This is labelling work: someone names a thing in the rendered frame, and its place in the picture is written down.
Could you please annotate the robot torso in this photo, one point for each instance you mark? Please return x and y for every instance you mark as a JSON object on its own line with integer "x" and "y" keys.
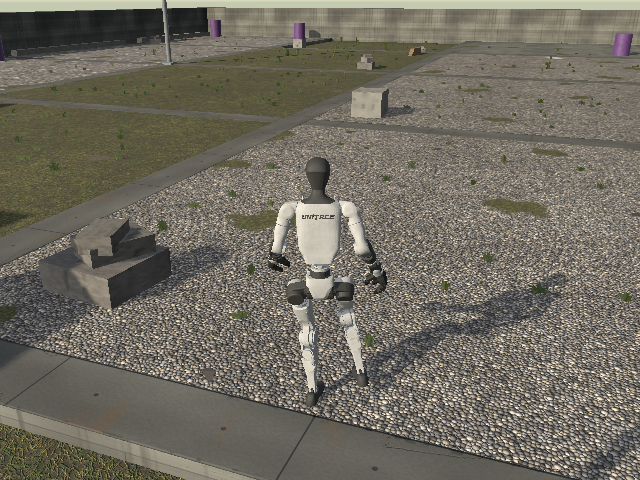
{"x": 318, "y": 231}

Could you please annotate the right robot forearm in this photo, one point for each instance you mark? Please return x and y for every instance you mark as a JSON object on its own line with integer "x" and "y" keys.
{"x": 372, "y": 261}

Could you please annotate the left robot forearm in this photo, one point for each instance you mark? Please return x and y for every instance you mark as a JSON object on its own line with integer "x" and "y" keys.
{"x": 273, "y": 257}

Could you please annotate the robot right thigh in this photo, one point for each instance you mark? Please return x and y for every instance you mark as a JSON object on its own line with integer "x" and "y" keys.
{"x": 344, "y": 291}

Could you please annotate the right robot hand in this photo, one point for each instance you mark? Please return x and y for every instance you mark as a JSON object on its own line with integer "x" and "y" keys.
{"x": 382, "y": 280}

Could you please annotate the robot right upper arm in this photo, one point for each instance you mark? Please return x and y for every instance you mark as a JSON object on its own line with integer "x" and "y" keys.
{"x": 350, "y": 210}

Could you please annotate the robot left upper arm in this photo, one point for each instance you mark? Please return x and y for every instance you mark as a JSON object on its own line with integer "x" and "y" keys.
{"x": 286, "y": 212}

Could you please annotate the left robot hand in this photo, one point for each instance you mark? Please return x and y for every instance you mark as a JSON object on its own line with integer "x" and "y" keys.
{"x": 277, "y": 268}

